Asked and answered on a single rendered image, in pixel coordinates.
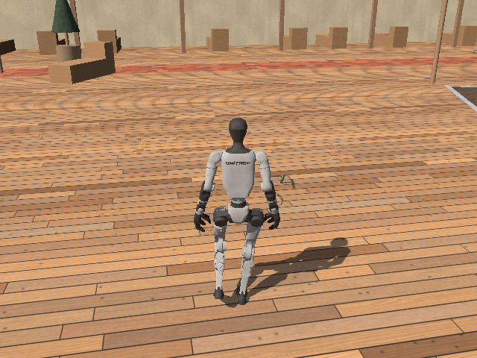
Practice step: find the robot right forearm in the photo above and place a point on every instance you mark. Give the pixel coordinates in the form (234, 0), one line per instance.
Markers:
(271, 200)

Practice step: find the left robot thigh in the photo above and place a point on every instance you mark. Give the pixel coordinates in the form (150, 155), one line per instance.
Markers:
(220, 219)

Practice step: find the robot right hand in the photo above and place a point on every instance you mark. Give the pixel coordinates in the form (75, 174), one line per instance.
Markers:
(274, 218)

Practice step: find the robot left upper arm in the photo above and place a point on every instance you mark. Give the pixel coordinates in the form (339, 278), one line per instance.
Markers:
(211, 168)

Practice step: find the robot left hand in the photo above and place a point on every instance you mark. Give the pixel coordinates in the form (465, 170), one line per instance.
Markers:
(198, 221)

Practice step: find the robot right upper arm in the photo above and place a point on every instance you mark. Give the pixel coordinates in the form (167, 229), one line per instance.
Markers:
(264, 168)

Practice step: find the robot left forearm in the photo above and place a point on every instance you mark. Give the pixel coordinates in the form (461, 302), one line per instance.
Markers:
(202, 201)

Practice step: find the right robot foot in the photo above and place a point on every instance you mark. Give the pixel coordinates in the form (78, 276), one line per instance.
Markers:
(241, 298)

